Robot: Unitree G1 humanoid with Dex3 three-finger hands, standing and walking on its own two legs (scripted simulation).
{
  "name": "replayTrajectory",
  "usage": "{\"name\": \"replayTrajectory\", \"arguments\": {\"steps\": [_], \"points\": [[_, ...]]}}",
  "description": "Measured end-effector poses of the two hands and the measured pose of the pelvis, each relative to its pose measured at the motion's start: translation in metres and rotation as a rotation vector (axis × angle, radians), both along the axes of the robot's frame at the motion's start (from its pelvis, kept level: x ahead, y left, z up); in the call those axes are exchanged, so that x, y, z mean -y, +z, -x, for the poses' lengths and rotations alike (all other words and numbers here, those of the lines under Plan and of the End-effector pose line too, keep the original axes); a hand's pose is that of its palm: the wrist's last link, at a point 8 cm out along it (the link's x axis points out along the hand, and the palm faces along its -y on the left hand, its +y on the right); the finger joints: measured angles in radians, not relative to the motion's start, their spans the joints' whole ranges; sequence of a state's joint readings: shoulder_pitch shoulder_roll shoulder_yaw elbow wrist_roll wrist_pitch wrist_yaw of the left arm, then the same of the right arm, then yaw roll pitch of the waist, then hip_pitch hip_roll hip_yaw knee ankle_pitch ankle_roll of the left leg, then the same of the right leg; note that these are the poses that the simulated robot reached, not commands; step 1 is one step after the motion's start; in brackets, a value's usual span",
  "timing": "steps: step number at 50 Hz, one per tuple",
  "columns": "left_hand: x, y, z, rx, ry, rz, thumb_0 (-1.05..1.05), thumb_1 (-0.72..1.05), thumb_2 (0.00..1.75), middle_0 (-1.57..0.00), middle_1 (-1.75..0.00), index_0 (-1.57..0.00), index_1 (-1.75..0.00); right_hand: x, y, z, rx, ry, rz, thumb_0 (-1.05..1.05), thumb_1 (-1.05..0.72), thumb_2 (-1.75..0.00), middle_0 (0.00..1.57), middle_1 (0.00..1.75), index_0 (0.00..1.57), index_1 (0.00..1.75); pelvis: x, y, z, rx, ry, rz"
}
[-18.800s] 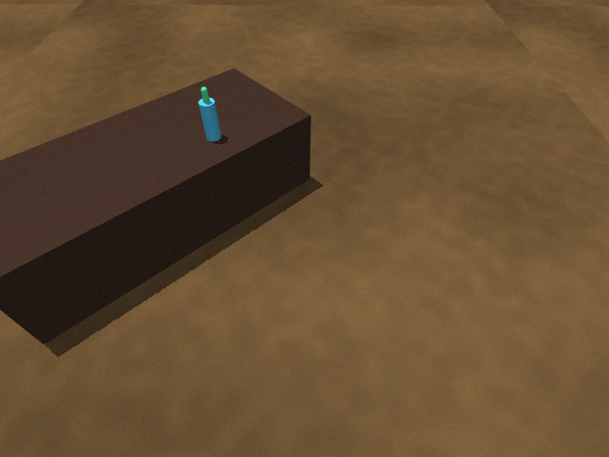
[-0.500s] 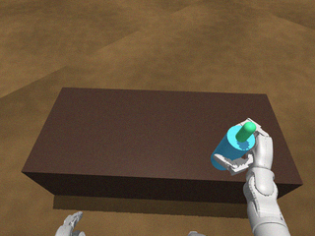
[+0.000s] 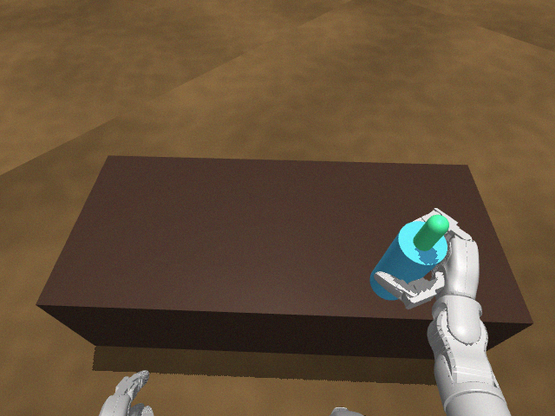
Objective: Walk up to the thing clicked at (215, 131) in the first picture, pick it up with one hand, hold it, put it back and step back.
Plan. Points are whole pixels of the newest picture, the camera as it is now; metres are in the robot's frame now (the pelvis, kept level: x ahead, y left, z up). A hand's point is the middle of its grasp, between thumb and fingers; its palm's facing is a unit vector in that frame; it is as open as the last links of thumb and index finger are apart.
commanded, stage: crouch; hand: right
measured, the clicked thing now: (409, 257) +0.31 -0.17 +0.06
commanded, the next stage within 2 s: lower in 1.40 s
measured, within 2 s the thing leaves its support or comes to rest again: neither
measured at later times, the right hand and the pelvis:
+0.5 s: hand (398, 251) +0.40 -0.21 -0.07, palm faces +0.28 +0.96 -0.04, open 9.5 cm; pelvis -0.03 +0.01 -0.08, yaw +1 degrees
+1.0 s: hand (390, 250) +0.46 -0.23 -0.17, palm faces +0.28 +0.96 -0.02, open 9.5 cm; pelvis -0.05 +0.00 -0.17, yaw +4 degrees
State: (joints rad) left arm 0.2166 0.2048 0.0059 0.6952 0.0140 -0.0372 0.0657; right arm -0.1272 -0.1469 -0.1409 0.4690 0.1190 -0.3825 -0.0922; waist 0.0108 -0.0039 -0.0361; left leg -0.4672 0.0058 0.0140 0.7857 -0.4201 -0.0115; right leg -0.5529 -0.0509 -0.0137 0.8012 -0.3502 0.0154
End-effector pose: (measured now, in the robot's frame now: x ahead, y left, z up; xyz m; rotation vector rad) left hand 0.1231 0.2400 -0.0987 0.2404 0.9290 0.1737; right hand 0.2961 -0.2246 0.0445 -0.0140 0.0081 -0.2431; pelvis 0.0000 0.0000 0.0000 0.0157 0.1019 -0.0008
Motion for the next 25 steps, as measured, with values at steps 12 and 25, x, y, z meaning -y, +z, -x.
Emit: {"name": "replayTrajectory", "arguments": {"steps": [12, 25], "points": [[-0.006, -0.010, 0.011, -0.031, -0.003, -0.015, 0.01, 0.91, 0.89, -0.20, -0.31, -0.21, -0.30, 0.005, -0.023, -0.011, -0.025, -0.018, -0.009, -0.07, 0.59, -1.05, 0.84, 1.28, 0.93, 1.32, -0.002, -0.009, 0.008, -0.043, 0.000, 0.001], [-0.032, -0.081, 0.061, -0.200, 0.000, -0.087, 0.00, 0.90, 0.89, -0.20, -0.31, -0.21, -0.30, 0.030, -0.114, -0.072, -0.026, -0.042, 0.015, -0.07, 0.59, -1.06, 0.84, 1.28, 0.93, 1.32, -0.005, -0.080, 0.027, -0.284, 0.018, -0.011]]}}
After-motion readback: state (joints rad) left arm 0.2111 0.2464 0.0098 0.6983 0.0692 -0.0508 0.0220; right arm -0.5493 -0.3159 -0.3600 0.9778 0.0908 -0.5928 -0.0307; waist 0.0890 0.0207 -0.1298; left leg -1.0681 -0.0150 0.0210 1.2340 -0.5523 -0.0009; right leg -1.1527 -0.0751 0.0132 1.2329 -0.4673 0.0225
